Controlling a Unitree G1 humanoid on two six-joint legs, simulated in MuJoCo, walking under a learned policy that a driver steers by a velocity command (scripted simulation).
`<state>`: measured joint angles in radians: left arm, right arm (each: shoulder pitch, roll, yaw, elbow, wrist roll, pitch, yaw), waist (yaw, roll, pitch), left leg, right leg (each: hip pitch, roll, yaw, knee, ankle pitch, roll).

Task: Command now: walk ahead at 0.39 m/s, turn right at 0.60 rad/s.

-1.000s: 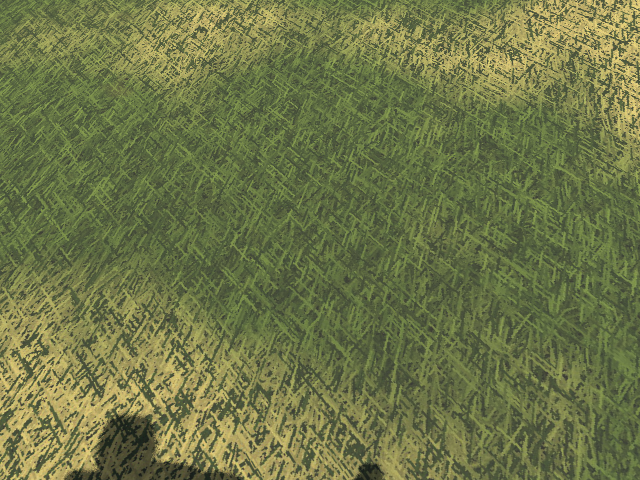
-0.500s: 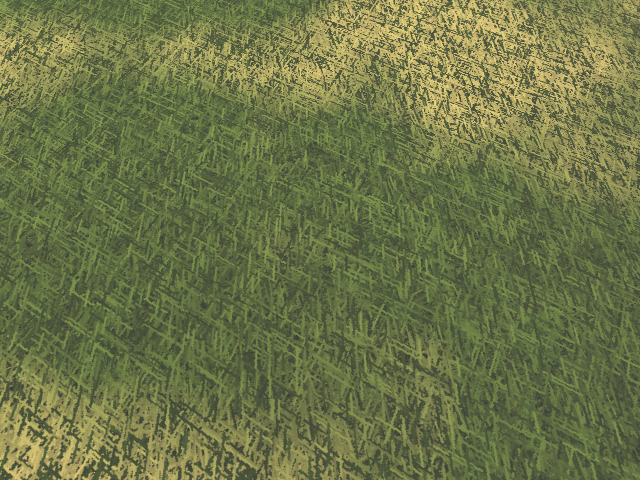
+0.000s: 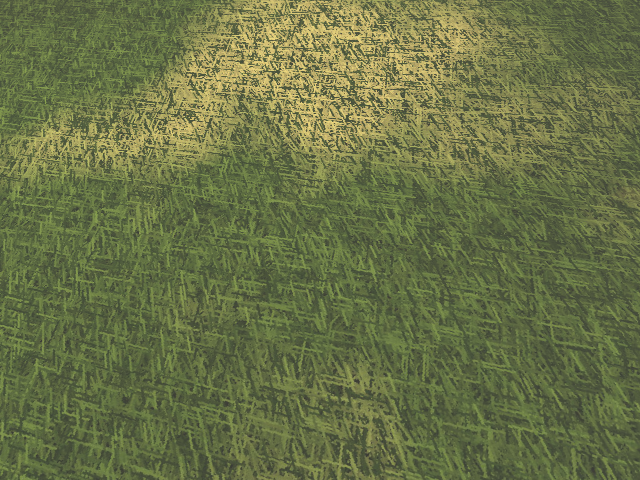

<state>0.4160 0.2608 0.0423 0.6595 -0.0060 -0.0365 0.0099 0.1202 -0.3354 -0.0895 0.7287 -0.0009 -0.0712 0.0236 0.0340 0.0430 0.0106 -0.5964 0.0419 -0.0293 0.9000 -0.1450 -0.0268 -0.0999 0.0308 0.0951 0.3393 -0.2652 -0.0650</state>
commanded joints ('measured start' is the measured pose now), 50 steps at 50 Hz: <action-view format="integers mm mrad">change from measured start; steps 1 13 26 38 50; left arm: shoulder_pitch -19 -30 -191 55 -149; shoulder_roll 196 167 73 351 165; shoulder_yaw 58 54 15 103 45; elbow -50 -8 -73 -28 25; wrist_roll -4 -8 -4 11 5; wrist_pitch -20 7 -1 -16 -64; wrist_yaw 20 21 -11 -24 -19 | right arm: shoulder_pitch -156 76 94 317 31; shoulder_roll -45 -154 -86 -5 -20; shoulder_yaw -3 -42 -11 51 44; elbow -91 -81 21 35 -4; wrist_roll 1 3 6 0 3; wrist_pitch -24 -61 -49 -5 6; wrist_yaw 3 3 -8 -15 -6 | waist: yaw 13 -138 -39 75 -27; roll -156 -186 11 -244 -97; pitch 47 -158 44 -334 21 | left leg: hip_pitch -113 582 453 40 -52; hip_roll -21 -5 208 0 102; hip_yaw -12 -42 -56 148 -10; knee -172 -424 -788 222 -51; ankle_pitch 132 79 117 -16 97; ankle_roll -29 108 258 27 -11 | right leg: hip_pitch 38 -77 -567 504 -60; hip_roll -189 -113 -148 -357 -224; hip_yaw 207 237 9 402 21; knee -158 320 592 157 -211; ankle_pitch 99 505 95 31 306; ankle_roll -140 -33 65 -235 -175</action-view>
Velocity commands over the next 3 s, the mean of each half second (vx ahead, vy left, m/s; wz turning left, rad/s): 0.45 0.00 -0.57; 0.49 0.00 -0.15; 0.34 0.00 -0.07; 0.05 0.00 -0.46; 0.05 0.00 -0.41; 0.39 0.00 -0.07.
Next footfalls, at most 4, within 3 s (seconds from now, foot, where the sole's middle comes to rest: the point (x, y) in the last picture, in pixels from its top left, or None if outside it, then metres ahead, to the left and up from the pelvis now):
0.26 left None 0.32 0.12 -0.79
0.74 right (489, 465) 0.52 -0.22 -0.79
1.24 left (413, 314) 0.89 -0.09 -0.79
1.78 right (511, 346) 0.79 -0.31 -0.79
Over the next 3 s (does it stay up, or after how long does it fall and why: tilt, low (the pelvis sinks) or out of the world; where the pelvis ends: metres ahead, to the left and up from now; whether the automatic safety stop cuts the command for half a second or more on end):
stays up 0.94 -0.32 -0.02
